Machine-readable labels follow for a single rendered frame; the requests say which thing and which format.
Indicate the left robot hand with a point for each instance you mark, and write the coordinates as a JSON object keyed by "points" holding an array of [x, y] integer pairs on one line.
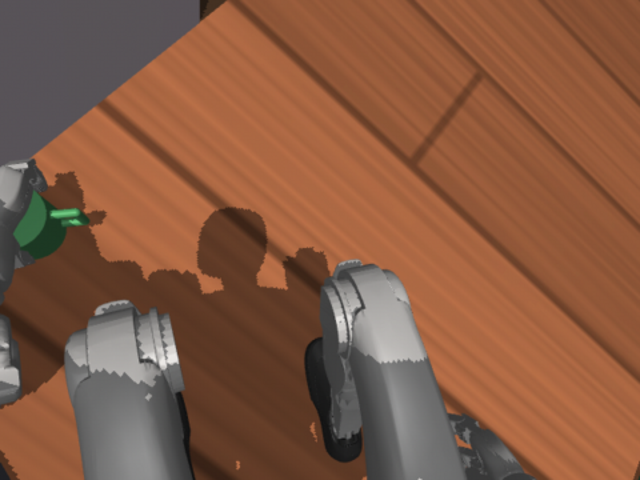
{"points": [[18, 179]]}

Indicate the left robot arm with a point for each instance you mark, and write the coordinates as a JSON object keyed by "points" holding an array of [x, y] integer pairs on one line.
{"points": [[10, 365]]}

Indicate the left robot foot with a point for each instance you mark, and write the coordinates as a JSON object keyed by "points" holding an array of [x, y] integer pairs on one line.
{"points": [[186, 428]]}

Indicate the right robot hand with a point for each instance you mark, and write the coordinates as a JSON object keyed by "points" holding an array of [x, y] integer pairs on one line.
{"points": [[489, 458]]}

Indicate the right robot foot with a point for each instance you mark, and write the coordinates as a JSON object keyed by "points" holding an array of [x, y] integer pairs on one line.
{"points": [[341, 450]]}

